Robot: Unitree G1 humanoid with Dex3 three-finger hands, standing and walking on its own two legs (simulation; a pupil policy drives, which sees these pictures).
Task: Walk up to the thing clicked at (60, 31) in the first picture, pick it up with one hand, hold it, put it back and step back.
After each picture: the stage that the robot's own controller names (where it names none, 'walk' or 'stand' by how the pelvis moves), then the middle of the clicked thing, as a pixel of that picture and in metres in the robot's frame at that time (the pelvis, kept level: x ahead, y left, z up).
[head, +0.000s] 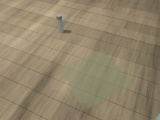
stand; (59, 23) +1.68 +0.32 -0.65
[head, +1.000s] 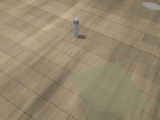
walk; (75, 28) +1.56 +0.14 -0.62
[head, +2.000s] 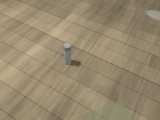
walk; (67, 54) +1.04 +0.16 -0.62
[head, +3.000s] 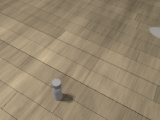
walk; (57, 90) +0.66 +0.19 -0.64
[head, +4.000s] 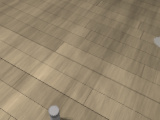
stand; (54, 116) +0.44 +0.17 -0.64
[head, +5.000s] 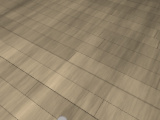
stand; out of the picture +0.41 +0.17 -0.65
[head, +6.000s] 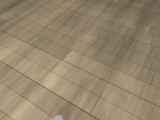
stand; out of the picture +0.41 +0.19 -0.65
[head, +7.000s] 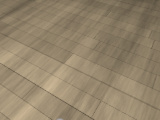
stand; out of the picture +0.41 +0.19 -0.66
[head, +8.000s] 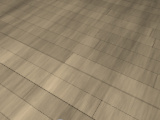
stand; out of the picture +0.39 +0.19 -0.66
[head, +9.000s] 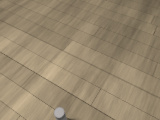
go down; (61, 117) +0.41 +0.18 -0.65
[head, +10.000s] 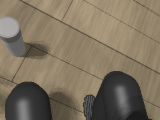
go down; (13, 40) +0.49 +0.21 -0.24
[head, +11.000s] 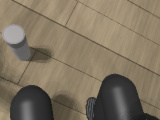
close in; (19, 45) +0.49 +0.20 -0.26
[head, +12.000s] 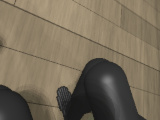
close in; out of the picture +0.48 +0.25 -0.17
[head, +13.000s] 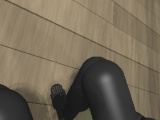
lift; out of the picture +0.47 +0.25 -0.18
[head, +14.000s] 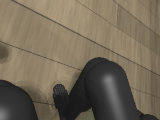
lift; out of the picture +0.44 +0.23 -0.18
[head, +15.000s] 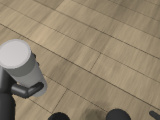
lift; (28, 74) +0.35 +0.18 +0.04
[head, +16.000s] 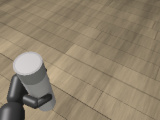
hold; (39, 86) +0.31 +0.16 +0.07
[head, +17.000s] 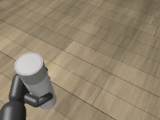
hold; (40, 86) +0.32 +0.16 +0.05
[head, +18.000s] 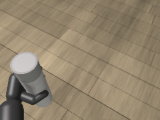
crouch; (36, 84) +0.34 +0.17 +0.01
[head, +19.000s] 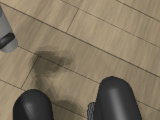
lower; out of the picture +0.50 +0.21 -0.03
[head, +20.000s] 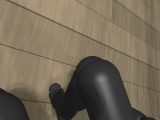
lower; out of the picture +0.48 +0.27 -0.18
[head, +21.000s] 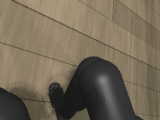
lower; out of the picture +0.48 +0.26 -0.18
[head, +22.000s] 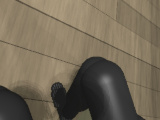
lower; out of the picture +0.48 +0.27 -0.18
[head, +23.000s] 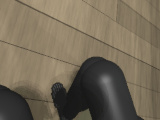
lower; out of the picture +0.47 +0.26 -0.18
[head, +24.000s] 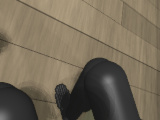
draw back; out of the picture +0.47 +0.23 -0.18
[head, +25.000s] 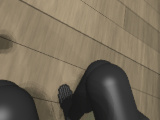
stand; out of the picture +0.47 +0.23 -0.18
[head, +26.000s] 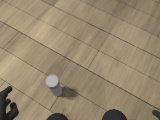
stand; (54, 86) +0.44 +0.16 -0.47
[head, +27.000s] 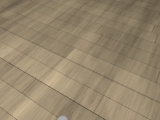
stand; out of the picture +0.41 +0.15 -0.60
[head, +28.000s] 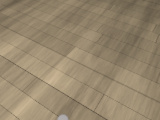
stand; out of the picture +0.41 +0.15 -0.60
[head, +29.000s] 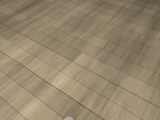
stand; out of the picture +0.42 +0.13 -0.65
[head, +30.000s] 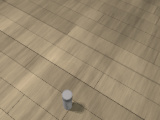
walk; (67, 100) +0.48 +0.09 -0.63
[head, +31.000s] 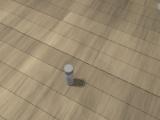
walk; (68, 75) +0.67 +0.12 -0.63
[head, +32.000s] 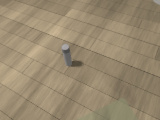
walk; (67, 55) +0.96 +0.23 -0.63
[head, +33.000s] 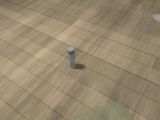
stand; (71, 57) +1.11 +0.16 -0.64
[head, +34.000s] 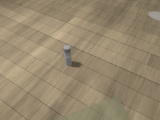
stand; (67, 55) +1.12 +0.18 -0.66
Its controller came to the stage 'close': yes
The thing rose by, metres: 0.69
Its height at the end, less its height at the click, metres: +0.00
